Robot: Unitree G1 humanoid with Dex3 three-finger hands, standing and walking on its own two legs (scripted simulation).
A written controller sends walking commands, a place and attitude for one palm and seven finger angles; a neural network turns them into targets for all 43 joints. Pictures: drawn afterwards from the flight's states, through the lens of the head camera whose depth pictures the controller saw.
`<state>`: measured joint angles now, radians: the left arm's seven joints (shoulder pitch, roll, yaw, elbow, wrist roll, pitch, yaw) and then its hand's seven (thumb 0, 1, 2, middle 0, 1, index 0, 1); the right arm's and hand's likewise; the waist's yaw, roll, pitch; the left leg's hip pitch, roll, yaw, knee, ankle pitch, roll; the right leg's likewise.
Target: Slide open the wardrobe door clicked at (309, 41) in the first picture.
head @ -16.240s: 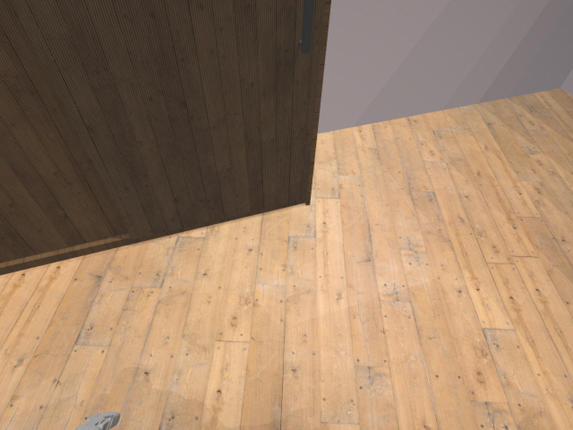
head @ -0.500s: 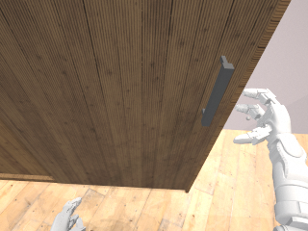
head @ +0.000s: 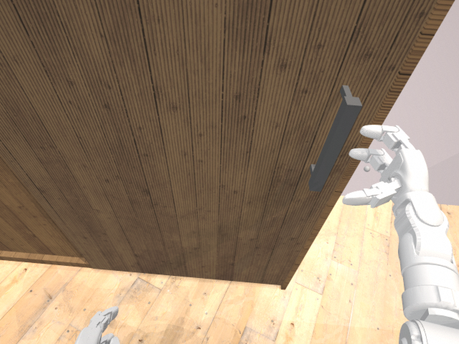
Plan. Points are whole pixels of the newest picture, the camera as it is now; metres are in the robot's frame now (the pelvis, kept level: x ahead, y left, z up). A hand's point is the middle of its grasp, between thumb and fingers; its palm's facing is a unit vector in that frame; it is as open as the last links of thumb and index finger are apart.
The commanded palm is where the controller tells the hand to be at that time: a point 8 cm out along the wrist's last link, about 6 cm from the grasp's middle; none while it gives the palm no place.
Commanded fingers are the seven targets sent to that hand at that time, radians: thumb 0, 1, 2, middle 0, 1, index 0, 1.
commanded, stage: move the hooked fingers beside the handle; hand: right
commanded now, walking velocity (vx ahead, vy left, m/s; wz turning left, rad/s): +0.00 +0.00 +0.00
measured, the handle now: (328, 143) +0.46 -0.13 +0.13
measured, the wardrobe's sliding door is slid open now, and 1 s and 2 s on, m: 0.00 0.00 0.00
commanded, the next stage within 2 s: feel for the door with the fingertips in 0.62 s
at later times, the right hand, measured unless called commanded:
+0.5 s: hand (372, 169) +0.40 -0.20 +0.13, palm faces -0.02 +1.00 +0.00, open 14.0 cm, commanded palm +0.38 -0.25 +0.14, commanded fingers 0.00 0.50 -0.30 0.30 1.20 0.30 1.20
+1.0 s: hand (352, 166) +0.41 -0.17 +0.12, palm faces -0.04 +1.00 +0.01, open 14.0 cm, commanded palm +0.38 -0.22 +0.14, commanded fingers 0.00 0.50 -0.30 0.30 1.20 0.30 1.20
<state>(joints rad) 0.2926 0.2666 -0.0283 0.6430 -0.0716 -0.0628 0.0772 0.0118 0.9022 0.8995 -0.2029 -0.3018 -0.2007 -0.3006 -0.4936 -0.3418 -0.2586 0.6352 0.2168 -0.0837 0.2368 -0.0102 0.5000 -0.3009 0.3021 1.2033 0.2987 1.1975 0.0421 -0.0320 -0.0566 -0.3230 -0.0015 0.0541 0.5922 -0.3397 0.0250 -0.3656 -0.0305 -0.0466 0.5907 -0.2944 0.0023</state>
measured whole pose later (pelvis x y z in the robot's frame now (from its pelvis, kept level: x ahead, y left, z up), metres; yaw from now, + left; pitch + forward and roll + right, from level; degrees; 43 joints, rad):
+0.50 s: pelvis +0.00 -0.01 +0.00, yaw +0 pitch +5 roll +0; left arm 0.29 0.27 -0.03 0.64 -0.07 -0.06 0.08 0.01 0.90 0.90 -0.20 -0.30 -0.20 -0.30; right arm -0.52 -0.34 -0.24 0.65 0.23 -0.09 0.25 -0.01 0.50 -0.30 0.30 1.20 0.30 1.20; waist 0.04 -0.02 -0.05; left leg -0.33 0.01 0.06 0.59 -0.34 0.01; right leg -0.39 -0.02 -0.04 0.61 -0.30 -0.01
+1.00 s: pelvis +0.01 -0.01 +0.00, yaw +0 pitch +5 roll +0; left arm 0.30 0.25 -0.02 0.64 -0.07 -0.05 0.05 0.01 0.90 0.90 -0.20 -0.30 -0.20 -0.30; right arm -0.49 -0.27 -0.19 0.57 0.20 -0.06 0.17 -0.01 0.50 -0.30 0.30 1.20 0.30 1.20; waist 0.04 -0.03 -0.06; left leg -0.34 0.01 0.05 0.59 -0.35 0.01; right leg -0.39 -0.02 -0.05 0.61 -0.31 -0.01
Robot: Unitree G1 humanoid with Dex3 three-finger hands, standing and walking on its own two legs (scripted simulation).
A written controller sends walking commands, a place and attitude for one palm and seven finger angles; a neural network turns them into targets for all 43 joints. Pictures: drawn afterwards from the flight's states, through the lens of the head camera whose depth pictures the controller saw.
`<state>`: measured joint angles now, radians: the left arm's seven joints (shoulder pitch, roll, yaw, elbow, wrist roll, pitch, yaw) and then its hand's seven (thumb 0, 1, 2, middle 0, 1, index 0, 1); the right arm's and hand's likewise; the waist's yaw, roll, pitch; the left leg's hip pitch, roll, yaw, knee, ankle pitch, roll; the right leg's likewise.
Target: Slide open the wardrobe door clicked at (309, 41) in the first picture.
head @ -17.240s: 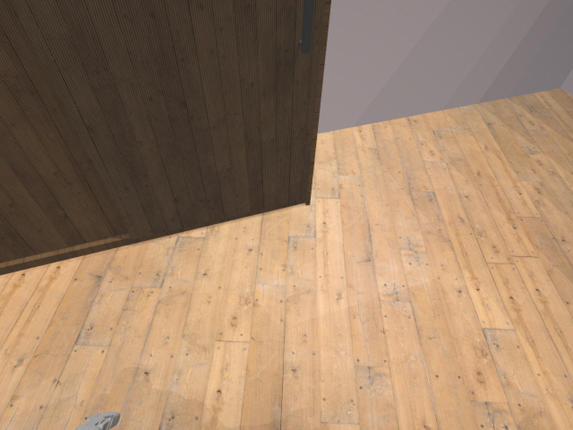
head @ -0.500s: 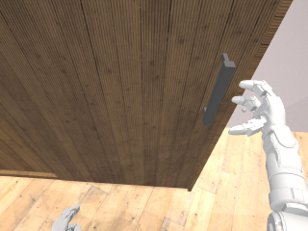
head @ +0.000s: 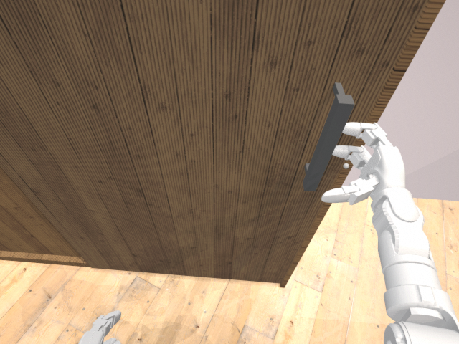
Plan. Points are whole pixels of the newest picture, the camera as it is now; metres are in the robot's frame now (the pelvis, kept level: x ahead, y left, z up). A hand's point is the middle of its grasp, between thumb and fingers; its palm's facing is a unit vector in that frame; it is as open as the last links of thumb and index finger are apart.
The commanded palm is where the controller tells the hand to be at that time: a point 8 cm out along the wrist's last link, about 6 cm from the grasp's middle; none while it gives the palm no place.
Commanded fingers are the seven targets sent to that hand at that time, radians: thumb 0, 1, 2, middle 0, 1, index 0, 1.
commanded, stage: feel for the door with the fingertips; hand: right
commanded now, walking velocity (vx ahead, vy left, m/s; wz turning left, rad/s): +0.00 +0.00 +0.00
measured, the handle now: (322, 142) +0.45 -0.12 +0.13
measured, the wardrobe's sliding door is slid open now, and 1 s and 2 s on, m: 0.00 0.00 0.00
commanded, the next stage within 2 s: slide the fingers in behind the handle in 0.54 s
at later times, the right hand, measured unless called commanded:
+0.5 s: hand (345, 160) +0.41 -0.15 +0.13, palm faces -0.01 +1.00 +0.00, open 13.9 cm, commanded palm +0.39 -0.21 +0.14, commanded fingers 0.00 0.50 -0.30 0.30 1.20 0.30 1.20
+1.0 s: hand (347, 166) +0.40 -0.15 +0.13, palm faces -0.02 +1.00 +0.00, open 13.9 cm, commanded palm +0.37 -0.20 +0.14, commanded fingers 0.00 0.50 -0.30 0.30 1.20 0.30 1.20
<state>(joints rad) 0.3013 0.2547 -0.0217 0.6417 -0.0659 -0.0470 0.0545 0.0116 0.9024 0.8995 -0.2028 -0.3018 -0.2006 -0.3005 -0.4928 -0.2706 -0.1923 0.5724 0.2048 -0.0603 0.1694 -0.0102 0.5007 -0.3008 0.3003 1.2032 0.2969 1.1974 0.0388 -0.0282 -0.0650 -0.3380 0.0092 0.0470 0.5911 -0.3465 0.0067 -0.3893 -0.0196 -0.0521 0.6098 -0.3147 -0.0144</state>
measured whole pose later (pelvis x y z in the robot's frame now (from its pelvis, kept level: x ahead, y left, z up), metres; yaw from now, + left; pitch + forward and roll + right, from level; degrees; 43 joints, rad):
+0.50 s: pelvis -0.01 +0.01 +0.00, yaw -1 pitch +5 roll +0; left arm 0.28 0.26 -0.03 0.65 -0.07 -0.03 0.06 0.01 0.90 0.90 -0.20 -0.30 -0.20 -0.30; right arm -0.59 -0.30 -0.21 0.71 0.20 -0.09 0.18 -0.01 0.50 -0.30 0.30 1.20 0.31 1.21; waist 0.04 -0.03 -0.06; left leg -0.35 0.00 0.06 0.60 -0.34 0.02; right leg -0.40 -0.03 -0.03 0.61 -0.30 0.00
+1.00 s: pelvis -0.01 +0.00 +0.00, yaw +0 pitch +5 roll +0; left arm 0.31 0.25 -0.02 0.64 -0.07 -0.04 0.05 0.01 0.90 0.90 -0.20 -0.30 -0.20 -0.30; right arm -0.51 -0.28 -0.20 0.62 0.20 -0.11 0.16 -0.01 0.50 -0.30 0.31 1.21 0.31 1.20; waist 0.04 -0.03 -0.07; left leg -0.34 0.00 0.04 0.59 -0.34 0.01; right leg -0.39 -0.03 -0.06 0.61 -0.31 -0.01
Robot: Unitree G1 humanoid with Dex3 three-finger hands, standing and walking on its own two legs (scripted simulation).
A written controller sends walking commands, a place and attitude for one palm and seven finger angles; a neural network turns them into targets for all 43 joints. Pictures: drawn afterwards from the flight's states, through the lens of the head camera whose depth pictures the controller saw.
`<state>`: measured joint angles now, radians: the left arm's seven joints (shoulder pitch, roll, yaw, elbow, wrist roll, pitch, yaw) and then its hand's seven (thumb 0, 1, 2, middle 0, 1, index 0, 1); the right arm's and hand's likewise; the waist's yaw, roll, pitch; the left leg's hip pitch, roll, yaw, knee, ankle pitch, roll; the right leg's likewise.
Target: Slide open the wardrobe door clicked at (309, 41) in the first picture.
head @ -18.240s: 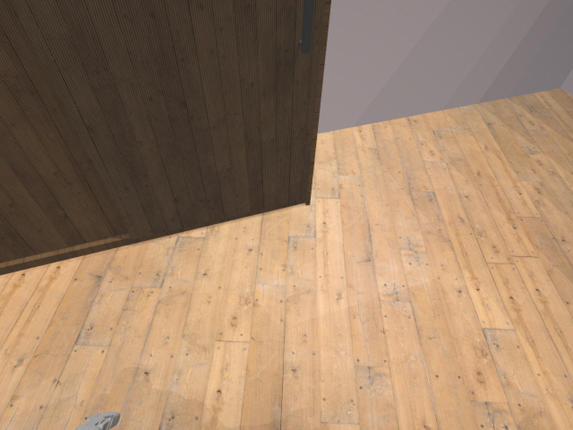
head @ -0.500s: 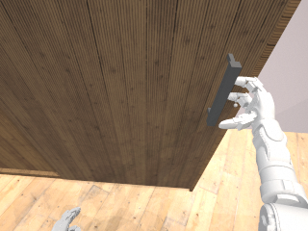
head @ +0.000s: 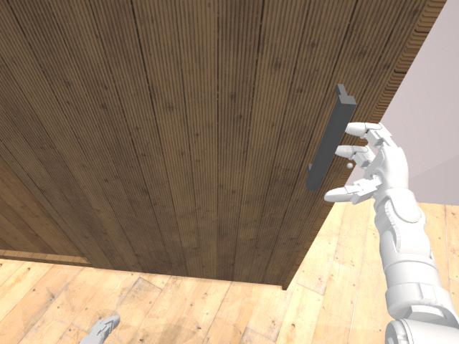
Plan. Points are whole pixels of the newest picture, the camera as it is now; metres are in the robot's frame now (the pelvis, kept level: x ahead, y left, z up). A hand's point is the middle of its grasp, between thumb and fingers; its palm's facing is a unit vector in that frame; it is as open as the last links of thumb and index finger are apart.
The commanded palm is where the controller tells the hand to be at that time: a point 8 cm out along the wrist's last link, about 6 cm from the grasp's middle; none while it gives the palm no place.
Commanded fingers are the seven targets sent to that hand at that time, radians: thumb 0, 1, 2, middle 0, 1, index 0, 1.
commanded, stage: slide the fingers in behind the handle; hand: right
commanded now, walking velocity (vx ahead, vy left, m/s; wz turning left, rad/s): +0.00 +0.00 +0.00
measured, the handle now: (324, 142) +0.46 -0.13 +0.13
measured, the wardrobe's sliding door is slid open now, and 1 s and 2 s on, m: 0.00 0.00 0.00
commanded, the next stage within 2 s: grip the handle and tug to test in 1.46 s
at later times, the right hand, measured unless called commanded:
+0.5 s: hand (337, 165) +0.40 -0.14 +0.13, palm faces +0.00 +1.00 +0.01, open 14.0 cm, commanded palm +0.38 -0.19 +0.14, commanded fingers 0.00 0.50 -0.30 0.30 1.20 0.30 1.20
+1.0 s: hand (319, 162) +0.40 -0.11 +0.13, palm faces -0.02 +1.00 +0.00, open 14.0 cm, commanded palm +0.38 -0.15 +0.14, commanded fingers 0.00 0.50 -0.30 0.30 1.20 0.30 1.20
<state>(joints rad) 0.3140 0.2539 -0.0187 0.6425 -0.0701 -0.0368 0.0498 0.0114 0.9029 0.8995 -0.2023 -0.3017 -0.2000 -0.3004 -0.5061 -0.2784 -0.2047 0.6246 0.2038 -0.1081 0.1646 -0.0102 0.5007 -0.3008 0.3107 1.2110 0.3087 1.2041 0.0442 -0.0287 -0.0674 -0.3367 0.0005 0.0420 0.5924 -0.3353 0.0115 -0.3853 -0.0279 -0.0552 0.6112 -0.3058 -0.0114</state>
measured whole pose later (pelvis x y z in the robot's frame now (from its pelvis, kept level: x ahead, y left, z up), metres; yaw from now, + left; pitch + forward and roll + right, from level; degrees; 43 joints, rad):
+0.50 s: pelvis +0.00 +0.00 +0.00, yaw +0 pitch +4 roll +0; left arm 0.29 0.24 -0.03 0.63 -0.06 -0.04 0.04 0.01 0.90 0.90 -0.20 -0.30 -0.20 -0.30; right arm -0.52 -0.23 -0.15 0.59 0.18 -0.07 0.09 -0.01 0.50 -0.30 0.30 1.20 0.30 1.20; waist 0.04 -0.02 -0.06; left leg -0.33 0.00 0.05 0.60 -0.34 0.01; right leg -0.38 -0.03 -0.05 0.62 -0.31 -0.01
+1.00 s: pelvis +0.00 +0.01 +0.00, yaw +0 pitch +4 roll +0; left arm 0.28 0.24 -0.02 0.64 -0.06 -0.04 0.03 0.01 0.90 0.90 -0.20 -0.30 -0.20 -0.30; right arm -0.49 -0.18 -0.11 0.53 0.17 -0.06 0.03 -0.01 0.50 -0.30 0.30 1.20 0.30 1.20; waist 0.04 -0.03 -0.06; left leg -0.32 0.00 0.05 0.60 -0.34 0.02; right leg -0.37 -0.03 -0.05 0.60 -0.30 0.00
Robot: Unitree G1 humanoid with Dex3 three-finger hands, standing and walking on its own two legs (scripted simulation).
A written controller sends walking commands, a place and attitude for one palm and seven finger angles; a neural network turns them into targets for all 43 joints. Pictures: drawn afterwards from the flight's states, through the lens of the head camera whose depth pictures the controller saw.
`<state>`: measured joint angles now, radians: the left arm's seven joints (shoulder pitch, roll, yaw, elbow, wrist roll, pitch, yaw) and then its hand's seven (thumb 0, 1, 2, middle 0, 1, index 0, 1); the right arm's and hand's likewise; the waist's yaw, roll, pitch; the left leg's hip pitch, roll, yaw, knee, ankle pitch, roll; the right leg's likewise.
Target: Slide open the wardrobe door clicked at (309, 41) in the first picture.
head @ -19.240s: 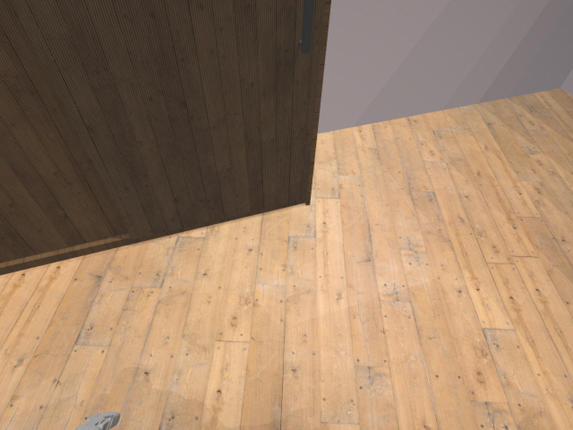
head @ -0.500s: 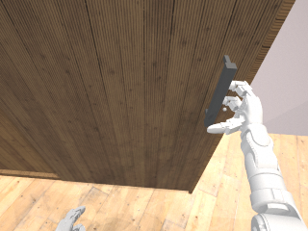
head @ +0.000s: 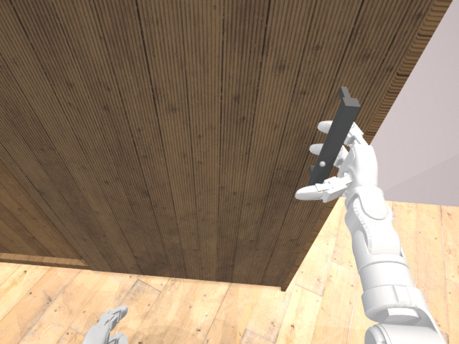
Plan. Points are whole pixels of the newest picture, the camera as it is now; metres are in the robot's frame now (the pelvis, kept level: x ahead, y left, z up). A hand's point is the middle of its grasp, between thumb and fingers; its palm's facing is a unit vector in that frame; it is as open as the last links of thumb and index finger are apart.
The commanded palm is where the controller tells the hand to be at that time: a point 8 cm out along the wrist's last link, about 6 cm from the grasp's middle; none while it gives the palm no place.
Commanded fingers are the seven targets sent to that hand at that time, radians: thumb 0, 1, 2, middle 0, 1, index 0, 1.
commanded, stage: slide the fingers in behind the handle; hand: right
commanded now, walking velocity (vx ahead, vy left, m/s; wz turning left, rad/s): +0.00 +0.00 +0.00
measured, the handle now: (327, 144) +0.46 -0.13 +0.13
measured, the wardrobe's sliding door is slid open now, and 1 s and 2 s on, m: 0.00 0.00 0.00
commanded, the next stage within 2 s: grip the handle and tug to test in 0.46 s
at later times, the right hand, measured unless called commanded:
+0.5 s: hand (319, 163) +0.41 -0.11 +0.13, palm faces -0.02 +1.00 +0.00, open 14.0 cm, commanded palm +0.38 -0.17 +0.14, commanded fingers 0.00 0.50 -0.30 0.30 1.20 0.30 1.20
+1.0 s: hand (325, 164) +0.41 -0.12 +0.13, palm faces -0.03 +1.00 +0.01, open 9.5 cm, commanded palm +0.38 -0.17 +0.14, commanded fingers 0.00 -0.57 -0.76 0.41 1.35 0.41 1.35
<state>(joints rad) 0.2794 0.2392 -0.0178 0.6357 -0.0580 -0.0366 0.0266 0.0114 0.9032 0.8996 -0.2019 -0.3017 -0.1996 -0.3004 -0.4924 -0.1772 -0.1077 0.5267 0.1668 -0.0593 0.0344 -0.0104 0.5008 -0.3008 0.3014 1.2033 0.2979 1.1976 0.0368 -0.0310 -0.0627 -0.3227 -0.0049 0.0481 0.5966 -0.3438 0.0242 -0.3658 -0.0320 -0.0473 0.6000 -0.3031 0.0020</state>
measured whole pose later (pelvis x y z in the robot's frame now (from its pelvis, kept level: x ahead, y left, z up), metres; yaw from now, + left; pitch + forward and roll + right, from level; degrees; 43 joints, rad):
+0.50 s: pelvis +0.00 +0.00 +0.00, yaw +0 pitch +4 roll +0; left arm 0.28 0.25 -0.02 0.64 -0.06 -0.02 0.03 0.01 0.90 0.90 -0.20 -0.30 -0.20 -0.30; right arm -0.52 -0.18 -0.10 0.58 0.17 -0.07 0.04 -0.01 0.50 -0.30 0.30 1.20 0.29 1.20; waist 0.04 -0.03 -0.06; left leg -0.32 -0.01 0.05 0.59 -0.35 0.03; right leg -0.37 -0.03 -0.04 0.60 -0.30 0.01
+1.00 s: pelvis +0.01 -0.01 +0.00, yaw +0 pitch +4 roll +0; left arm 0.29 0.24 -0.01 0.64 -0.06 -0.02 0.03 0.01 0.90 0.90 -0.20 -0.30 -0.20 -0.30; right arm -0.49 -0.18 -0.10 0.53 0.17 -0.06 0.05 0.00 -0.13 -0.57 0.37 1.29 0.36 1.29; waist 0.03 -0.03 -0.06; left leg -0.31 0.00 0.05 0.58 -0.34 0.02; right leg -0.36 -0.03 -0.05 0.60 -0.31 0.00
